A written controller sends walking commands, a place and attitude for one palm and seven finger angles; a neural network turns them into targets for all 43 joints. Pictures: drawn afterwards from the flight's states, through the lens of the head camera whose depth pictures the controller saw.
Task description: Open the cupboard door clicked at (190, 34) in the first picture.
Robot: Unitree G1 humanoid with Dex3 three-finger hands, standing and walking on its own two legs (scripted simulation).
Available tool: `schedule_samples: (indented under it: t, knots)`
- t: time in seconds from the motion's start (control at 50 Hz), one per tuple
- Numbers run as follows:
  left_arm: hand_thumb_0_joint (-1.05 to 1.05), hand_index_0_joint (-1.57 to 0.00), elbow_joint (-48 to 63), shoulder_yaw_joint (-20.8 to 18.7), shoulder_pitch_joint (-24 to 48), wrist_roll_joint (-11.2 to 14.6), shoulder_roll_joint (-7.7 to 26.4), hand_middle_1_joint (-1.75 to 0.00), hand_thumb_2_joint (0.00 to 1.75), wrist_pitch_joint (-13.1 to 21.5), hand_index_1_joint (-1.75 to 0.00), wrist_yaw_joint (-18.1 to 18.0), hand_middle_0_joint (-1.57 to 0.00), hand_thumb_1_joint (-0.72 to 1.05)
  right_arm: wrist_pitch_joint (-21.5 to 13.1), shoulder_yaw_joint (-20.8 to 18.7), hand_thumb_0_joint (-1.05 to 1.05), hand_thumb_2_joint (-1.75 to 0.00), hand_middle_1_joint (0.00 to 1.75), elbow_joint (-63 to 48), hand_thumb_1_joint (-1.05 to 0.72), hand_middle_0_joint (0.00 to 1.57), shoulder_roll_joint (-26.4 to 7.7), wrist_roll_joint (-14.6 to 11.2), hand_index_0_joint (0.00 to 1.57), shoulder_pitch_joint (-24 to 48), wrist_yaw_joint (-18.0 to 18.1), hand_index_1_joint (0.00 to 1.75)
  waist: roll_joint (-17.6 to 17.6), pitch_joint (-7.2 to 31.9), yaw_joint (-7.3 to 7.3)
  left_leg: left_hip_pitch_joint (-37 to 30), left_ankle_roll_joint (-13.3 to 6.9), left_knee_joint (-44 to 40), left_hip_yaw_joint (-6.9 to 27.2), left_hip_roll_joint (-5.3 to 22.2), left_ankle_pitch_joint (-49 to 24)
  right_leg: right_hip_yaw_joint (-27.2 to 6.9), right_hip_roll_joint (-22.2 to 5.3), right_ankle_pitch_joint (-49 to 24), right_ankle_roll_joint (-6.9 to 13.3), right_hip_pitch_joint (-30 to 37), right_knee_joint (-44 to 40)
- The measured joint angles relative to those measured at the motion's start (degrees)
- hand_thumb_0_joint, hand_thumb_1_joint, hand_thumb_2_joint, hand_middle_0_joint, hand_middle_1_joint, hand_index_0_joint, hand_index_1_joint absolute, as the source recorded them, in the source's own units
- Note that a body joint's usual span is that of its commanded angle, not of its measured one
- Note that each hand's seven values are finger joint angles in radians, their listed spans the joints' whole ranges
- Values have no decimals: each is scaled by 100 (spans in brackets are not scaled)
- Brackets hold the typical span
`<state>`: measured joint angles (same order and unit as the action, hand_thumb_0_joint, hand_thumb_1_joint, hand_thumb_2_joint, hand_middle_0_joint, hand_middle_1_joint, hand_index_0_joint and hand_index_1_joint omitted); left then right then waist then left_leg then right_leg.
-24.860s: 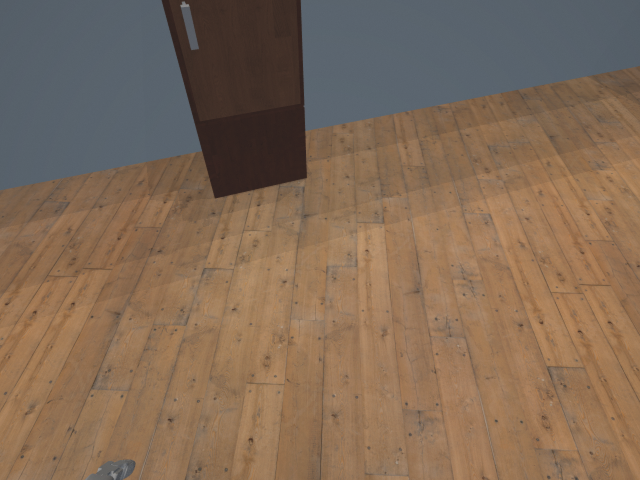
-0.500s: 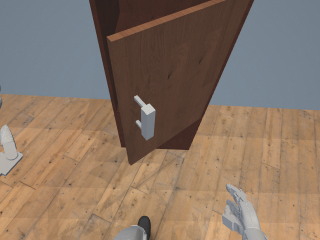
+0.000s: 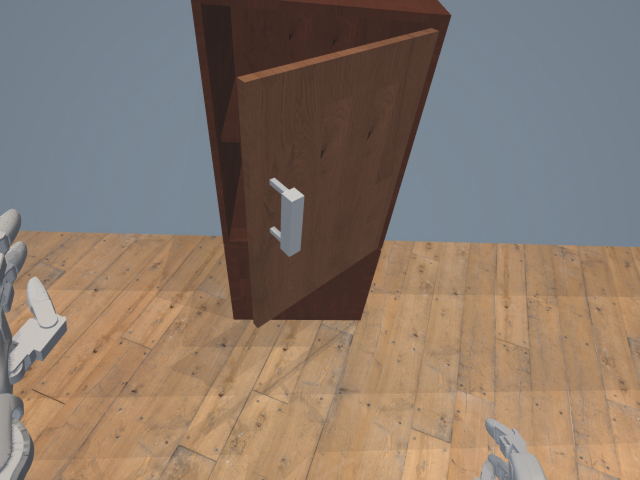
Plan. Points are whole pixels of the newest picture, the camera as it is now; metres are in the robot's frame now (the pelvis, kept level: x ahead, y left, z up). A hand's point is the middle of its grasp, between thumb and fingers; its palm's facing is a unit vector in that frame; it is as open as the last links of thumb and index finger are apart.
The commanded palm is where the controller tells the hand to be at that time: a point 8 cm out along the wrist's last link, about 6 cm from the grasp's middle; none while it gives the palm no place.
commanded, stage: stop stepping back and stand still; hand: left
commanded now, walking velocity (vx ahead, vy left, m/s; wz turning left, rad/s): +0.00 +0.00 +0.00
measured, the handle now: (283, 216) +0.52 +0.10 +0.02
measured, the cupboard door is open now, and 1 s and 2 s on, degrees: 39 39 39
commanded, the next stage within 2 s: let the arm hang, fingers relaxed in 0.72 s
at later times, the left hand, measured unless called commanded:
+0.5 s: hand (17, 385) +0.16 +0.28 +0.14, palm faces +0.43 -0.85 -0.32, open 7.5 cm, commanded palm +0.09 +0.31 +0.19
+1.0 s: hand out of the picture +0.07 +0.24 -0.10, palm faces +0.04 -0.94 -0.33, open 7.4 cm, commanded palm none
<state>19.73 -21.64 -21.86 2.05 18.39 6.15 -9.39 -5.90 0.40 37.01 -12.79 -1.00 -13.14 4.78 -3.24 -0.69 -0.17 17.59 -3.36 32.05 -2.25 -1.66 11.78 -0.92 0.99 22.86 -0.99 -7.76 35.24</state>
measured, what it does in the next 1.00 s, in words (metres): steps on the spot: left foot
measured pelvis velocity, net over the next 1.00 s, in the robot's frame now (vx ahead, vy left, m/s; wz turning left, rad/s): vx -0.08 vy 0.02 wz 0.00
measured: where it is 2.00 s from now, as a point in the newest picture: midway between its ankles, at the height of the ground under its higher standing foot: outside the picture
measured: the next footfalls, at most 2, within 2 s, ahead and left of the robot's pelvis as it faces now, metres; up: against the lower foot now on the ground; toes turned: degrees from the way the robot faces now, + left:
left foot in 0.38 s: +0.03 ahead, +0.11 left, +0.00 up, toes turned -2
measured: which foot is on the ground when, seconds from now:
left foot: down 0.00-0.24, up 0.26-0.36, down 0.38-1.00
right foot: down 0.00-1.00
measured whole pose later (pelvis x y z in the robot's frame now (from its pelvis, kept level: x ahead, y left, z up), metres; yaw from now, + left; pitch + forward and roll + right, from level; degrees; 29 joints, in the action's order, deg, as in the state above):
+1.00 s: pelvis -0.08 +0.02 +0.00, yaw +0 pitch +0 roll -1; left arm -30.6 -4.1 -16.5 -2.3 15.2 -2.3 0.0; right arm -2.4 -0.1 50.2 -15.9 1.2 -7.9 -0.2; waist 2.8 -0.4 0.5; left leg 22.0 -2.2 33.7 0.8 -1.5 11.2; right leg 2.8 0.3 18.1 0.4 -14.8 33.3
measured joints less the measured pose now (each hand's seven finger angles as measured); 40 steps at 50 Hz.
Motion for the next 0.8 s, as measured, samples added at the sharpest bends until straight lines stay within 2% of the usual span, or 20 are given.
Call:
schedule_samples:
  t: [0.08, 0.12, 0.18, 0.24, 0.3, 0.34, 0.38, 0.44, 0.48, 0.54, 0.62, 0.7, 0.8]
  knots:
    - [2, -20, 1220, 25, -639, -31, 523, -30, 90, 244, -30, 104, -21, 89, -362, 151, 2, -90, 30, -350, -90, 20, 415, 122, 20, 95, -147, 30, -213, -192, 204, 44, 4, -466, -61, 46, -423, 8, 46, 320, 47, -466, 481]
    - [2, -21, 1626, -184, -1039, -19, 832, -31, 90, 439, -30, 112, -21, 89, -402, 208, 2, -90, 30, -446, -90, 20, 540, 149, 20, 36, -191, 30, -161, -121, 244, 89, 30, -662, -44, 90, -596, 172, 51, 304, 78, -423, 205]
    - [2, -21, 1661, -600, -1477, 42, 1158, -31, 90, 642, -30, 85, -21, 88, -305, 252, 1, -90, 30, -484, -90, 20, 585, 146, 20, -56, -197, 30, 31, 74, 205, 257, 89, -720, -42, 99, -696, 418, 40, -17, 133, -61, -716]
    - [1, -21, 1111, -629, -1454, 107, 1040, -31, 90, 610, -30, 104, -21, 88, -100, 203, 1, -90, 30, -300, -90, 20, 440, 136, 20, -21, -186, 30, 429, 111, 119, 453, 258, -354, 56, 160, -204, 506, 121, -680, 253, 23, -1058]
    - [1, -21, 524, -444, -1309, 123, 651, -31, 90, 408, -30, 83, -21, 88, 48, 139, 1, -90, 30, 22, -90, 21, 238, 102, 20, -88, -155, 30, 629, 280, -124, 531, 369, 424, 217, 161, 314, 391, 154, -673, 250, -1, -1034]
    - [1, -21, 184, -263, -1123, 80, 348, -31, 90, 253, -30, 62, -21, 89, 68, 95, 1, -90, 30, 187, -90, 21, 125, 74, 20, -207, -113, 30, 645, 393, -198, 306, 330, 492, 274, 210, 356, 366, 150, -625, 205, -7, -969]
    - [1, -21, -61, -31, -740, 29, 88, -31, 90, 109, -30, 53, -21, 89, 11, 48, 2, -90, 30, 312, -90, 21, 21, 48, 20, -314, -26, 30, 618, 398, -183, 19, 266, 163, 366, 248, 256, 484, 129, -529, 154, -18, -825]
    - [2, -20, -125, 204, -242, -42, -163, -31, 90, -21, -30, 36, -21, 89, -65, 49, 2, -90, 30, 388, -90, 20, 3, 40, 20, -223, 61, 30, 307, 103, -241, -142, 138, 8, 279, 118, 142, 428, -20, -541, 94, 25, -750]
    - [2, -20, 191, 211, -226, -74, -72, -31, 90, -15, -30, 49, -21, 89, -177, 80, 2, -90, 30, 230, -90, 20, 52, 70, 20, -118, 71, 30, 115, -59, -162, -187, 117, -163, 182, 91, 25, 329, -60, -580, 74, -56, -711]
    - [2, -20, 841, 37, -402, -103, 345, -31, 90, 185, -30, 57, -21, 89, -378, 92, 2, -90, 30, -100, -90, 20, 187, 109, 20, -10, 38, 30, -67, -231, 43, -150, 123, -370, 141, 57, -165, 197, -43, -651, 70, -203, -688]
    - [2, -21, 1344, -377, -920, -70, 839, -31, 90, 577, -30, 73, -21, 89, -448, 94, 2, -90, 30, -316, -90, 20, 275, 110, 20, 40, -62, 30, 75, -219, 214, -42, 159, -490, 206, 117, -297, 242, 32, -848, 132, -226, -964]
    - [1, -21, 1094, -535, -1378, 30, 894, -31, 90, 731, -30, 105, -21, 89, -298, 75, 1, -90, 30, -233, -90, 20, 253, 67, 20, 33, -123, 30, 371, -38, 181, 36, 187, -468, 235, 189, -283, 258, 110, -973, 145, -189, -1197]
    - [1, -21, 314, -243, -1265, 33, 430, -31, 90, 475, -30, 117, -21, 89, -167, 52, 2, -90, 30, 22, -90, 20, 152, 33, 20, -15, -73, 30, 576, 65, -18, 1, 177, -463, 235, 202, -249, 252, 125, -991, 133, -116, -1278]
